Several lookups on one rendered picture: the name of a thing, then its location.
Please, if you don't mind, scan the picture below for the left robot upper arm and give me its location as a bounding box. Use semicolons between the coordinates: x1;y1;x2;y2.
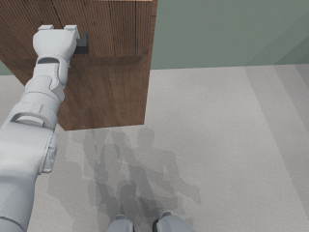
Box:
0;122;59;232

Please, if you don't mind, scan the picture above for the robot left forearm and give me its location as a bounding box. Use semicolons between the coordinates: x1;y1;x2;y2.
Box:
0;53;69;136

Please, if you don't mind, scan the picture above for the drawer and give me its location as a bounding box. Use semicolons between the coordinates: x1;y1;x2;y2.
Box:
0;0;153;60

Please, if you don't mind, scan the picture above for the handle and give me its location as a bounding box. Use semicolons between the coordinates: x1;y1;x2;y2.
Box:
73;31;89;54

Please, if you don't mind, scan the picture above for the cabinet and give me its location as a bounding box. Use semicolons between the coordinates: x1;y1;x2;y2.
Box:
1;0;158;131

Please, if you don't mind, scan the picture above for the left robot thigh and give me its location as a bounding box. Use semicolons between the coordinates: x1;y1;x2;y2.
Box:
106;218;133;232

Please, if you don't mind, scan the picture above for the left robot hand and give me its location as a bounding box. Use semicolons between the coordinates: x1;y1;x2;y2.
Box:
33;25;80;68

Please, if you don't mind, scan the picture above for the robot left shin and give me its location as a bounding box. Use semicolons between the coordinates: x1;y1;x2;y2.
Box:
116;215;128;221

